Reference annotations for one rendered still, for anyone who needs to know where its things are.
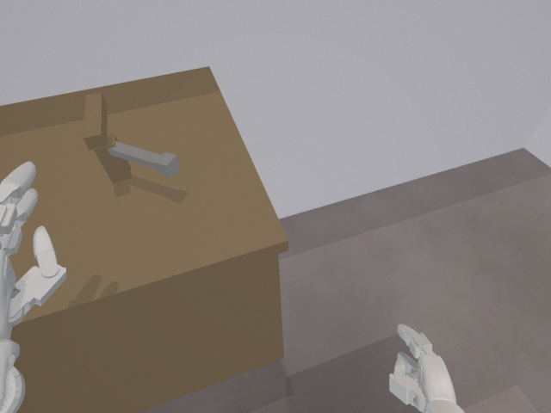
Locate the robot left hand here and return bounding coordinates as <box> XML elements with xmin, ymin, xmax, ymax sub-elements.
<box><xmin>0</xmin><ymin>161</ymin><xmax>66</xmax><ymax>339</ymax></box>

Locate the left robot forearm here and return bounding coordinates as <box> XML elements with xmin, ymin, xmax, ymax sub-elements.
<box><xmin>0</xmin><ymin>339</ymin><xmax>26</xmax><ymax>413</ymax></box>

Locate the counter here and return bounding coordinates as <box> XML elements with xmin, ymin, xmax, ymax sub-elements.
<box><xmin>0</xmin><ymin>66</ymin><xmax>288</xmax><ymax>413</ymax></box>

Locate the tap lever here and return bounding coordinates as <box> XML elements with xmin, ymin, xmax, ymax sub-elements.
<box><xmin>107</xmin><ymin>141</ymin><xmax>181</xmax><ymax>178</ymax></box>

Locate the robot right hand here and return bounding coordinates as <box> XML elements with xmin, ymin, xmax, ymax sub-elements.
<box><xmin>389</xmin><ymin>324</ymin><xmax>457</xmax><ymax>413</ymax></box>

